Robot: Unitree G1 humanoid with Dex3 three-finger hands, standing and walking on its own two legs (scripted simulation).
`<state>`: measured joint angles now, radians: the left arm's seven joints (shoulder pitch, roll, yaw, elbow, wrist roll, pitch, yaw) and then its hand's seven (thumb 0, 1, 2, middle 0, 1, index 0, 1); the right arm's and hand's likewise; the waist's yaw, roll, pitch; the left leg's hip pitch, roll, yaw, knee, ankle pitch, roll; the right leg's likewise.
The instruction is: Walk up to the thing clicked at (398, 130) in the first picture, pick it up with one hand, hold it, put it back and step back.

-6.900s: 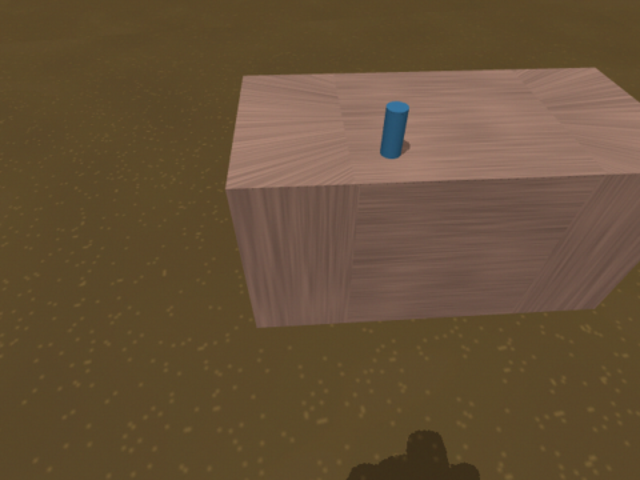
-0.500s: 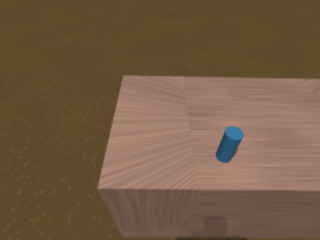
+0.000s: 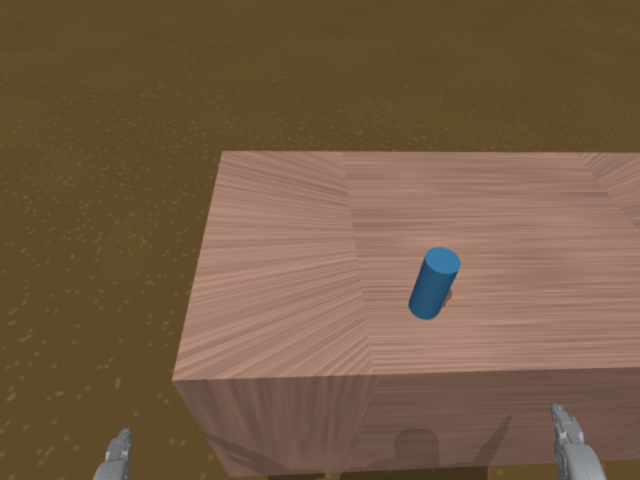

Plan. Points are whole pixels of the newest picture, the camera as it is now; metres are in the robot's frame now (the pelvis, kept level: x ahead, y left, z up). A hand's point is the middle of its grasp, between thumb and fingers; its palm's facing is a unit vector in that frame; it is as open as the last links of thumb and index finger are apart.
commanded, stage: rise first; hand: right
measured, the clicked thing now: (432, 285) +0.46 -0.19 -0.06
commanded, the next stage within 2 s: go down in 0.94 s
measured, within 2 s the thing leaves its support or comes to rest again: neither
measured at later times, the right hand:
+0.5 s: hand (549, 444) +0.19 -0.26 -0.01, palm faces +0.23 +0.91 -0.35, open 17.7 cm
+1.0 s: hand (575, 448) +0.17 -0.27 +0.02, palm faces +0.29 +0.87 -0.39, open 17.6 cm
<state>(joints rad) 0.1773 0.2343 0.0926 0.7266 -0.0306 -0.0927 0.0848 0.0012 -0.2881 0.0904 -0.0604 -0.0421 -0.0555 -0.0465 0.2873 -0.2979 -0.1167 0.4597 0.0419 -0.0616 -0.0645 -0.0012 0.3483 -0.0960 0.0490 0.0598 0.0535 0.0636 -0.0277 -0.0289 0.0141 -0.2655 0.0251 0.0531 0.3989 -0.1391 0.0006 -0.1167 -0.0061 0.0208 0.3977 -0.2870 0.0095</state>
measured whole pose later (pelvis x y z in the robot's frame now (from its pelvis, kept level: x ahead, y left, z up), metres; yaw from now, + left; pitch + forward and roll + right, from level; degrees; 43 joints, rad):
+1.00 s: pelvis +0.00 +0.00 +0.00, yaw -1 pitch -3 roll +0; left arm 0.22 0.22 0.13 0.67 -0.01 -0.11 0.05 -0.01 -0.54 0.07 -0.06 -0.05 -0.05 -0.06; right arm 0.42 -0.32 -0.22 0.09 0.04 -0.14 -0.04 -0.01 0.59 -0.04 0.05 0.06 0.05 0.07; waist -0.04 -0.04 0.05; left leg -0.19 0.03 0.06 0.37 -0.13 0.00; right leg -0.04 0.00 0.03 0.37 -0.28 0.01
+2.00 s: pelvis +0.00 -0.01 -0.01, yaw -1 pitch +5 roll +1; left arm 0.16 0.22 0.01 0.73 -0.02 -0.19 0.15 -0.01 -0.54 0.05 -0.06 -0.05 -0.05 -0.06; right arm -0.22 -0.55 -0.50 0.82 0.28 -0.34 0.49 -0.01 0.51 -0.03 0.06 0.04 0.05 0.05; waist 0.03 0.03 -0.06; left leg -0.43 0.03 0.07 0.53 -0.19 -0.01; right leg -0.33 -0.01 0.04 0.61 -0.37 0.00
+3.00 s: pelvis -0.02 -0.02 -0.05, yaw +0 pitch +14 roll +2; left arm 0.24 0.26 -0.06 0.53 -0.01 -0.23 0.13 -0.01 -0.55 0.06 -0.06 -0.05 -0.05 -0.06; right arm -0.59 -0.83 -0.62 1.15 0.23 -0.27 0.63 -0.02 0.57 -0.03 0.05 0.05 0.05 0.05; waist 0.12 0.03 -0.12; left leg -0.76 0.02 0.07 0.75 -0.24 -0.01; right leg -0.67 -0.02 0.04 0.89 -0.47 0.00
